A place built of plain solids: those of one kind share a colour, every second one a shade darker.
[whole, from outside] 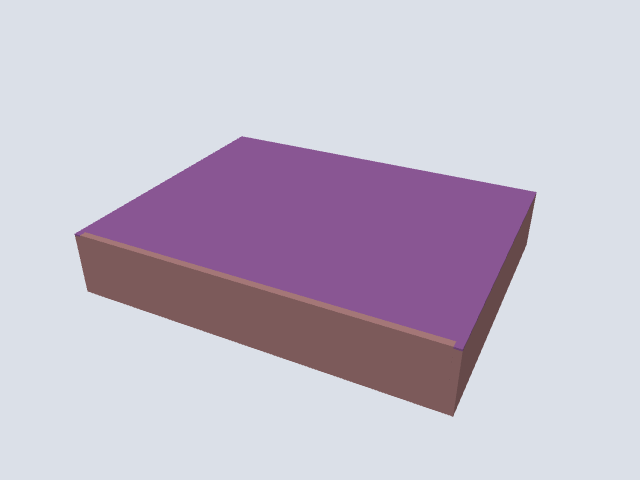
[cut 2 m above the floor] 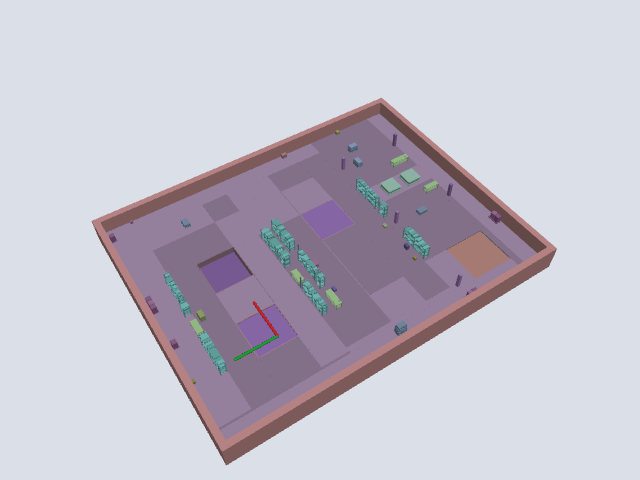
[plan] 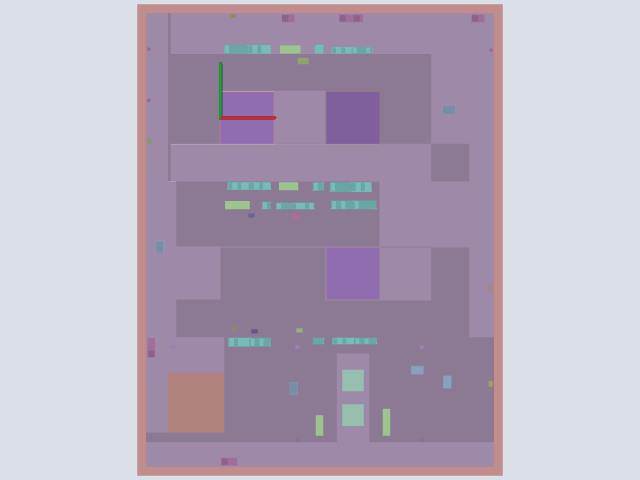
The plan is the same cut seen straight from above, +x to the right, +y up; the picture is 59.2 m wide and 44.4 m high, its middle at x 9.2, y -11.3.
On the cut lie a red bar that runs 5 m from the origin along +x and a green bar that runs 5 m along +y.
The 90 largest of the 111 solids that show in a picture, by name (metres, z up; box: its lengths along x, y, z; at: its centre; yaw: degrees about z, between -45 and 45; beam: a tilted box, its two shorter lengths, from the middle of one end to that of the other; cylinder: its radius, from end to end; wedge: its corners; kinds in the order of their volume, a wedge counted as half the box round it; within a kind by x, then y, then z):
{
 "floor_1": {"box": [2.04, 38.81, 1.4], "at": [-5.88, -9.7, -0.7]},
 "floor_2": {"box": [0.26, 15.6, 1.4], "at": [-4.73, 1.9, -0.7]},
 "floor_3": {"box": [0.76, 14.4, 1.4], "at": [-4.48, -13.1, -0.7]},
 "floor_4": {"box": [4.5, 0.1, 1.4], "at": [-2.35, -2.45, -0.7]},
 "floor_5": {"box": [4.5, 4.8, 1.4], "at": [-2.35, 0.0, -0.7]},
 "floor_6": {"box": [4.5, 0.1, 1.4], "at": [-2.35, 2.45, -0.7]},
 "floor_7": {"box": [5.2, 3.31, 1.4], "at": [-2.26, -21.95, -0.7]},
 "floor_8": {"box": [4.1, 4.8, 1.4], "at": [-2.05, -14.4, -0.7]},
 "floor_9": {"box": [17.65, 0.9, 1.4], "at": [1.93, -29.55, -0.7]},
 "floor_10": {"box": [13.8, 0.1, 1.4], "at": [2.8, -16.85, -0.7]},
 "floor_11": {"box": [13.8, 0.1, 1.4], "at": [2.8, -11.95, -0.7]},
 "floor_12": {"box": [9.7, 4.8, 1.4], "at": [4.85, -14.4, -0.7]},
 "floor_13": {"box": [19.3, 3.4, 1.4], "at": [5.05, -4.2, -0.7]},
 "floor_14": {"box": [18.8, 3.4, 1.4], "at": [5.3, -10.2, -0.7]},
 "floor_15": {"box": [18.8, 2.6, 1.4], "at": [5.3, -7.2, -0.7]},
 "floor_16": {"box": [10.41, 8.81, 1.4], "at": [5.55, -24.7, -0.7]},
 "floor_17": {"box": [4.7, 0.1, 1.4], "at": [7.35, -2.45, -0.7]},
 "floor_18": {"box": [4.7, 4.8, 1.4], "at": [7.35, 0.0, -0.7]},
 "floor_19": {"box": [4.7, 0.1, 1.4], "at": [7.35, 2.45, -0.7]},
 "floor_20": {"box": [24.1, 3.4, 1.4], "at": [7.45, 4.2, -0.7]},
 "floor_21": {"box": [32.2, 2.3, 1.4], "at": [9.2, -31.15, -0.7]},
 "floor_22": {"box": [27.6, 3.8, 1.4], "at": [9.2, 7.8, -0.7]},
 "floor_23": {"box": [27.1, 3.4, 1.4], "at": [9.45, -18.6, -0.7]},
 "floor_24": {"box": [3.0, 8.2, 1.4], "at": [12.25, -25.9, -0.7]},
 "floor_25": {"box": [3.0, 1.5, 1.4], "at": [12.25, -21.05, -0.7]},
 "floor_26": {"box": [4.8, 9.4, 1.4], "at": [17.1, -7.2, -0.7]},
 "floor_27": {"box": [4.7, 0.1, 1.4], "at": [17.15, -16.85, -0.7]},
 "floor_28": {"box": [4.7, 4.8, 1.4], "at": [17.15, -14.4, -0.7]},
 "floor_29": {"box": [4.7, 0.1, 1.4], "at": [17.15, -11.95, -0.7]},
 "floor_30": {"box": [4.7, 0.1, 1.4], "at": [17.15, -2.45, -0.7]},
 "floor_31": {"box": [4.7, 4.8, 1.4], "at": [17.15, 0.0, -0.7]},
 "floor_32": {"box": [4.7, 0.1, 1.4], "at": [17.15, 2.45, -0.7]},
 "floor_33": {"box": [11.55, 9.7, 1.4], "at": [19.52, -25.15, -0.7]},
 "floor_34": {"box": [3.5, 0.1, 1.4], "at": [21.25, -16.85, -0.7]},
 "floor_35": {"box": [3.5, 4.8, 1.4], "at": [21.25, -14.4, -0.7]},
 "floor_36": {"box": [3.5, 3.5, 1.4], "at": [21.25, -10.25, -0.7]},
 "floor_37": {"box": [3.5, 2.6, 1.4], "at": [21.25, -7.2, -0.7]},
 "floor_38": {"box": [3.5, 3.5, 1.4], "at": [21.25, -4.15, -0.7]},
 "floor_39": {"box": [3.5, 4.8, 1.4], "at": [21.25, 0.0, -0.7]},
 "floor_40": {"box": [3.5, 3.5, 1.4], "at": [21.25, 4.15, -0.7]},
 "floor_41": {"box": [2.3, 30.0, 1.4], "at": [24.15, -5.3, -0.7]},
 "wall_1": {"box": [0.8, 42.0, 7.7], "at": [-7.3, -11.3, 2.45]},
 "wall_2": {"box": [33.8, 0.8, 7.7], "at": [9.2, -32.7, 2.45]},
 "wall_3": {"box": [33.8, 0.8, 7.7], "at": [9.2, 10.1, 2.45]},
 "wall_4": {"box": [0.8, 42.0, 7.7], "at": [25.7, -11.3, 2.45]},
 "ceil_hall_1": {"box": [33.8, 43.6, 0.2], "at": [9.2, -11.3, 6.2]},
 "floor_pit_1": {"box": [4.9, 4.8, 1.26], "at": [2.45, 0.0, -0.77]},
 "floor_pit_2": {"box": [4.9, 4.8, 1.4], "at": [12.25, -14.4, -0.7]},
 "floor_pit_3": {"box": [4.9, 4.8, 0.51], "at": [12.25, 0.0, -1.15]},
 "floor_washbay_1": {"box": [5.2, 5.5, 1.29], "at": [-2.26, -26.36, -0.76]},
 "floor_band_1": {"box": [0.1, 4.8, 1.4], "at": [-0.05, 0.0, -0.7]},
 "floor_band_2": {"box": [5.0, 0.1, 1.4], "at": [2.4, 2.45, -0.7]},
 "floor_band_3": {"box": [5.1, 0.1, 1.4], "at": [2.45, -2.45, -0.7]},
 "floor_band_4": {"box": [0.1, 4.9, 1.4], "at": [4.95, 0.05, -0.7]},
 "floor_band_5": {"box": [0.1, 4.8, 1.4], "at": [9.75, -14.4, -0.7]},
 "floor_band_6": {"box": [0.1, 4.8, 1.4], "at": [9.75, 0.0, -0.7]},
 "floor_band_7": {"box": [5.0, 0.1, 1.4], "at": [12.2, -11.95, -0.7]},
 "floor_band_8": {"box": [5.0, 0.1, 1.4], "at": [12.2, 2.45, -0.7]},
 "floor_band_9": {"box": [5.1, 0.1, 1.4], "at": [12.25, -16.85, -0.7]},
 "floor_band_10": {"box": [5.1, 0.1, 1.4], "at": [12.25, -2.45, -0.7]},
 "floor_band_11": {"box": [0.1, 4.9, 1.4], "at": [14.75, -14.35, -0.7]},
 "floor_band_12": {"box": [0.1, 4.9, 1.4], "at": [14.75, 0.05, -0.7]},
 "wall_column_1": {"box": [0.36, 0.36, 6.1], "at": [-4.4, -21.2, 3.05]},
 "wall_column_2": {"box": [0.36, 0.36, 6.1], "at": [7.1, -29.8, 3.05]},
 "wall_column_3": {"box": [0.36, 0.36, 6.1], "at": [7.1, -21.2, 3.05]},
 "wall_column_4": {"box": [0.36, 0.36, 6.1], "at": [18.6, -29.8, 3.05]},
 "wall_column_5": {"box": [0.36, 0.36, 6.1], "at": [18.6, -21.2, 3.05]},
 "drums_1": {"box": [0.7, 1.8, 0.12], "at": [-6.4, -21.27, 0.06]},
 "drums_2": {"box": [0.58, 0.58, 0.88], "at": [0.38, -31.8, 0.56]},
 "drums_3": {"box": [0.58, 0.58, 0.88], "at": [1.02, -31.8, 0.56]},
 "drums_4": {"box": [0.58, 0.58, 0.88], "at": [5.98, 9.2, 0.56]},
 "drums_5": {"box": [1.2, 0.7, 0.12], "at": [6.25, 9.2, 0.06]},
 "drums_6": {"box": [0.58, 0.58, 0.88], "at": [11.3, 9.2, 0.56]},
 "drums_7": {"box": [0.58, 0.58, 0.88], "at": [11.94, 9.2, 0.56]},
 "drums_8": {"box": [2.2, 0.7, 0.12], "at": [12.07, 9.2, 0.06]},
 "drums_9": {"box": [0.58, 0.58, 0.88], "at": [12.58, 9.2, 0.56]},
 "drums_10": {"box": [0.58, 0.58, 0.88], "at": [23.55, 9.2, 0.56]},
 "drums_11": {"box": [1.2, 0.7, 0.12], "at": [23.82, 9.2, 0.06]},
 "pallet_1": {"box": [0.64, 1.04, 0.32], "at": [-5.61, -11.96, 1.13]},
 "pallet_2": {"box": [0.76, 1.16, 0.31], "at": [6.76, -25.03, 0.29]},
 "pallet_3": {"box": [1.1, 0.7, 0.35], "at": [18.21, -23.34, 0.64]},
 "pallet_4": {"box": [0.7, 1.1, 0.41], "at": [20.98, -24.44, 0.67]},
 "pallet_5": {"box": [1.16, 0.76, 0.34], "at": [21.14, 0.73, 0.31]},
 "lifttable_1": {"box": [2.0, 2.0, 0.07], "at": [12.25, -27.5, 0.58]},
 "lifttable_2": {"box": [2.0, 2.0, 0.07], "at": [12.25, -24.3, 0.58]},
 "trolley_1": {"box": [1.0, 0.6, 0.82], "at": [7.65, 5.25, 0.51]},
 "workbench_1": {"box": [2.3, 0.75, 0.05], "at": [1.55, -8.07, 0.88]},
 "workbench_2": {"box": [0.7, 2.5, 0.05], "at": [15.35, -28.15, 0.88]},
 "chest_1": {"box": [0.45, 0.7, 0.55], "at": [24.95, -15.76, 0.28]},
 "rack_1": {"box": [2.05, 0.8, 0.05], "at": [1.43, 6.35, 1.84]}
}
